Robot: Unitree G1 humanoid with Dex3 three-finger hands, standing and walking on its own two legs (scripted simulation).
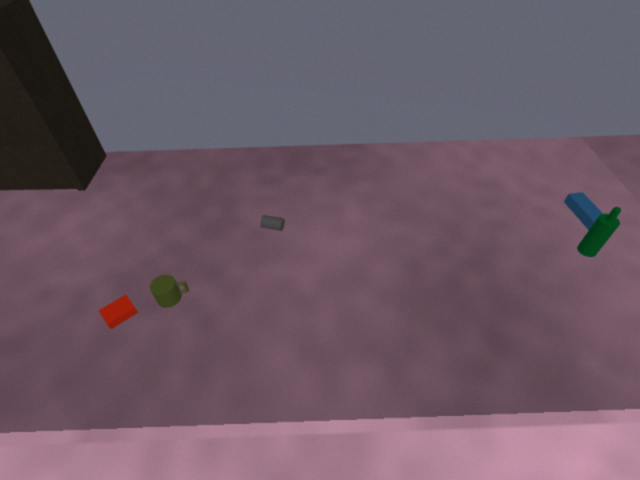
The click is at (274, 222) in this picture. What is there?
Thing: lying can
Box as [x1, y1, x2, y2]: [260, 215, 284, 230]
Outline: 262,216 260,223 261,226 279,230 282,229 284,223 283,218 266,215
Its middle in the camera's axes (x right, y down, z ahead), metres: -0.20 -0.06 +1.74
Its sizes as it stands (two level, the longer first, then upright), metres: 0.094 0.057 0.057
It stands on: the floor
